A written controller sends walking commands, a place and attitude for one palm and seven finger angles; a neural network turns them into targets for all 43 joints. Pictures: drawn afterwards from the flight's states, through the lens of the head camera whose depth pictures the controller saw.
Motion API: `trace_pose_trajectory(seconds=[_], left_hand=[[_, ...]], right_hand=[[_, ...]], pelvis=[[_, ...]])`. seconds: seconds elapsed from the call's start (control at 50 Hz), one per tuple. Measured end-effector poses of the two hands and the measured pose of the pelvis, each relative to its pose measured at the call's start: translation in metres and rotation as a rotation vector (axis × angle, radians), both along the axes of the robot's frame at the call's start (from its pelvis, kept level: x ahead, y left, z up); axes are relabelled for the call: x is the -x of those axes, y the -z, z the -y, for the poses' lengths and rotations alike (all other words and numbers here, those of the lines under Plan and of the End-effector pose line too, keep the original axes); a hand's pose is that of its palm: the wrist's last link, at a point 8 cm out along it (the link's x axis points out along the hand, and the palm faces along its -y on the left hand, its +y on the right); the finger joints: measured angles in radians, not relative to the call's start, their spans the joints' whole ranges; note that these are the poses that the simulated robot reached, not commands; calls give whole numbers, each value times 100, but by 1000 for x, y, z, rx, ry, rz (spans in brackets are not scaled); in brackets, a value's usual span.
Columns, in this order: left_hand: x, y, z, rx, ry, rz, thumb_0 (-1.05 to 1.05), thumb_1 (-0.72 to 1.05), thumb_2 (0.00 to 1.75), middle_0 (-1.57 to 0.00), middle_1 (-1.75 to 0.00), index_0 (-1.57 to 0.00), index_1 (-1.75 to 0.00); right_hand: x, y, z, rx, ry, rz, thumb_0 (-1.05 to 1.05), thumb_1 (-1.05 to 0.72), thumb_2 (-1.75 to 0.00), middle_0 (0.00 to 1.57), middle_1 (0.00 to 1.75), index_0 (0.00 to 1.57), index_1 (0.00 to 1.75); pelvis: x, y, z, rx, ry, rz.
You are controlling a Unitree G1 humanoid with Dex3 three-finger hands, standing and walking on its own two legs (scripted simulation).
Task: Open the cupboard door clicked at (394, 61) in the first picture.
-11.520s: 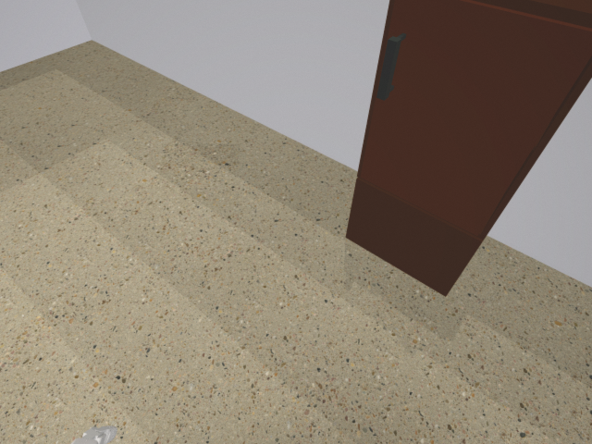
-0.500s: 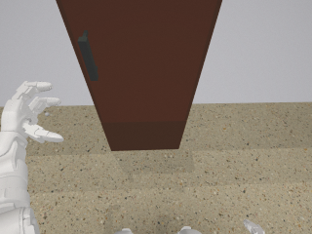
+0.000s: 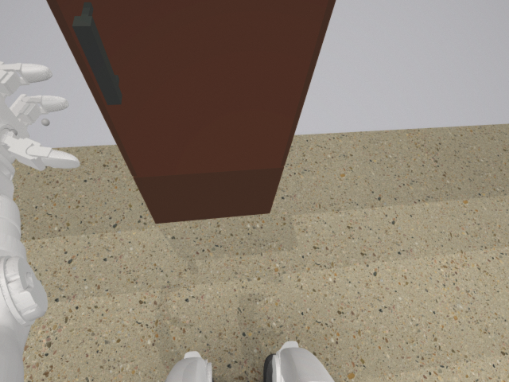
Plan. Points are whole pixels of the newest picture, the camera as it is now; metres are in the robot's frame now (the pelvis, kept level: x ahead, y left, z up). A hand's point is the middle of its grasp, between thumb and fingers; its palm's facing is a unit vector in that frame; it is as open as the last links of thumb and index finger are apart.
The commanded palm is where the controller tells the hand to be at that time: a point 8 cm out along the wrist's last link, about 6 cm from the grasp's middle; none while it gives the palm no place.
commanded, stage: move the hooked fingers beside the handle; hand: left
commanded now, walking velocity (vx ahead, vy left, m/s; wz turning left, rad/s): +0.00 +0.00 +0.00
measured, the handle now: (102, 57) +0.62 +0.24 +0.09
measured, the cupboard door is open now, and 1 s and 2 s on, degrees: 0 0 0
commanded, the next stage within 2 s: slide the fingers in behind the handle in 1.32 s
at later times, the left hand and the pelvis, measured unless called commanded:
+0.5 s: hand (52, 81) +0.55 +0.29 +0.10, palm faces +0.07 -1.00 -0.01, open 14.0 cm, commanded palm +0.55 +0.33 +0.09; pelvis +0.01 +0.01 -0.01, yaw -1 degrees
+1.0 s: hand (54, 78) +0.57 +0.30 +0.09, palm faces +0.06 -1.00 -0.01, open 14.0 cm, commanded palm +0.55 +0.32 +0.08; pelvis +0.03 +0.01 -0.01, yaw -2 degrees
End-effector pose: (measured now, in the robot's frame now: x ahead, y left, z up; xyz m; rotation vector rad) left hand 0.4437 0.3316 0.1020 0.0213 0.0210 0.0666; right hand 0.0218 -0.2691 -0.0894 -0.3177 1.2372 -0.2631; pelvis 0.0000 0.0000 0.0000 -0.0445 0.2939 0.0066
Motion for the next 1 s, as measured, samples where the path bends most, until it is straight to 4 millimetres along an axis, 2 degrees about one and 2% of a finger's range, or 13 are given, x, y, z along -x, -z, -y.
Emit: trace_pose_trajectory(seconds=[0.14,0.28,0.64,0.82,1.0], left_hand=[[-25,2,2,12,-1,-16,-1,-50,30,-30,-120,-30,-120],[-47,-2,-5,3,-12,-11,-1,-50,30,-30,-120,-30,-120],[-103,3,-12,9,4,-34,-1,-50,30,-30,-120,-29,-120],[-105,17,-17,17,2,-49,-1,-50,30,-30,-120,-30,-120],[-102,14,-19,14,2,-35,-1,-50,30,-30,-120,-29,-120]], right_hand=[[20,0,-4,2,36,-84,0,-91,-90,21,30,20,30],[34,-3,-6,11,70,-148,0,-91,-90,21,30,20,30],[56,-9,-18,28,118,-284,0,-91,-90,21,30,20,30],[61,-12,-32,-12,148,-334,0,-91,-90,21,30,20,30],[46,-11,-30,-18,133,-319,0,-91,-90,21,30,20,30]], pelvis=[[-4,1,-3,7,5,-29],[-8,3,-4,15,11,-58],[-16,11,-11,42,11,-148],[-26,9,-14,47,23,-160],[-32,7,-14,52,13,-147]])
